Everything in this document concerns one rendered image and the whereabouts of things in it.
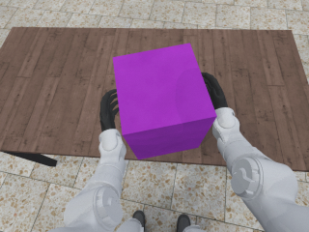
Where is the right robot foot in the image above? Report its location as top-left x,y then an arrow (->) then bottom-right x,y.
176,214 -> 191,232

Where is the left robot forearm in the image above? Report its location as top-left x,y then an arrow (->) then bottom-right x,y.
64,129 -> 126,225

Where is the left robot foot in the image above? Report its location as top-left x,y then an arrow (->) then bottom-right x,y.
132,210 -> 146,232

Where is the robot left upper arm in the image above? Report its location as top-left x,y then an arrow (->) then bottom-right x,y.
46,186 -> 124,232

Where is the robot right upper arm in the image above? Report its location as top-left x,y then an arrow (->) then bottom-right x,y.
231,156 -> 309,232

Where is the carton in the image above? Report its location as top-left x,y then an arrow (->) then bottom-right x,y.
113,43 -> 217,160

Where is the robot foot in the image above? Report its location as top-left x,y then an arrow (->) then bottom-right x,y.
132,210 -> 146,232
176,214 -> 191,232

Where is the table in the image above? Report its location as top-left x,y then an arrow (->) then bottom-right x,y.
0,27 -> 309,172

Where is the robot left hand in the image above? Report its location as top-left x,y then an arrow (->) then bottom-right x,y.
99,89 -> 120,132

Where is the right robot forearm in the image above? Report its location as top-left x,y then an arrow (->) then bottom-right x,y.
212,107 -> 298,192

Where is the robot right hand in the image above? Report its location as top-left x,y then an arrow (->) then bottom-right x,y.
201,72 -> 228,110

